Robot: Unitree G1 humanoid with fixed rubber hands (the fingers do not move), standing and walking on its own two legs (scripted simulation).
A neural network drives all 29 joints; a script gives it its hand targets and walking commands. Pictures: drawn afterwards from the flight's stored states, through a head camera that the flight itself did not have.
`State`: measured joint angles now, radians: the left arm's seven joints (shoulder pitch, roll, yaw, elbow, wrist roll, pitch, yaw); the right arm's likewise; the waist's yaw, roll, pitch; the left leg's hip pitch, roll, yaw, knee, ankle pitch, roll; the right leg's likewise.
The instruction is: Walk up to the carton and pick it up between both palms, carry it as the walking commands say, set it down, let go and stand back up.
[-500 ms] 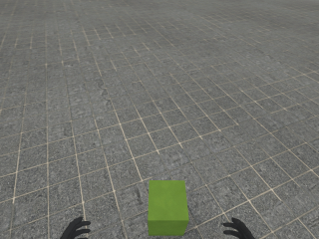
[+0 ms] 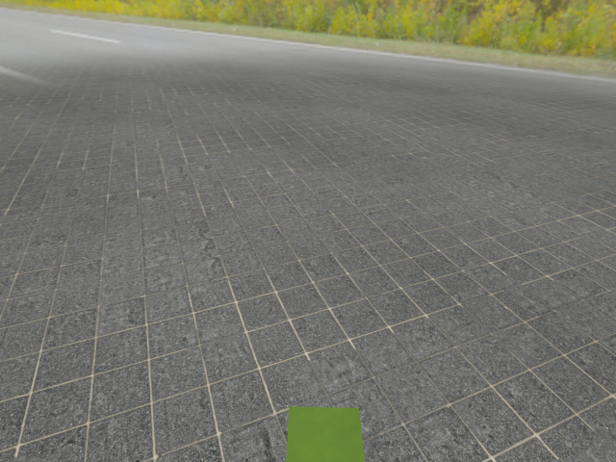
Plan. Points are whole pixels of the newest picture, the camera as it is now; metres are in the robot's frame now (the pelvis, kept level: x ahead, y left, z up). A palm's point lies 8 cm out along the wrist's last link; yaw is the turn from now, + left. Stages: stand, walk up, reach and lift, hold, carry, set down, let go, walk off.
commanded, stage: stand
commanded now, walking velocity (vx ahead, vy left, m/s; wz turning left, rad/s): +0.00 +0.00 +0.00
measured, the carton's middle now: out of the picture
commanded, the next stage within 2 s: none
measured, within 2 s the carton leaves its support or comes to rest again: neither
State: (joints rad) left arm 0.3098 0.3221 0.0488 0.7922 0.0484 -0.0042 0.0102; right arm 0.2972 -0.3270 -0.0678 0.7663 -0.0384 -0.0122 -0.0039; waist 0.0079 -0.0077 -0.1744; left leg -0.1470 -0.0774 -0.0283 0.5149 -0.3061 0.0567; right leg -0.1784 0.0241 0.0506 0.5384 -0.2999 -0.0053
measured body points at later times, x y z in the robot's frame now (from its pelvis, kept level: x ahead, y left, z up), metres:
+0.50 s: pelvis -0.03 -0.01 +0.01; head -0.08 +0.00 +0.45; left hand +0.04 +0.28 -0.12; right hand +0.04 -0.30 -0.11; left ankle -0.02 +0.09 -0.73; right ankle +0.00 -0.12 -0.73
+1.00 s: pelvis -0.04 +0.00 +0.01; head -0.07 +0.00 +0.46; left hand +0.02 +0.29 -0.12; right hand +0.04 -0.30 -0.12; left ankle -0.02 +0.09 -0.73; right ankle +0.00 -0.12 -0.73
